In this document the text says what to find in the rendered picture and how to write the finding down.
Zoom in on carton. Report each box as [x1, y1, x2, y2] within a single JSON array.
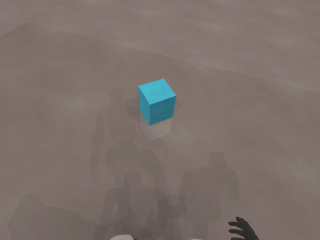
[[138, 79, 176, 126]]

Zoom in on right robot hand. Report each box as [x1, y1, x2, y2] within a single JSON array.
[[228, 216, 259, 240]]

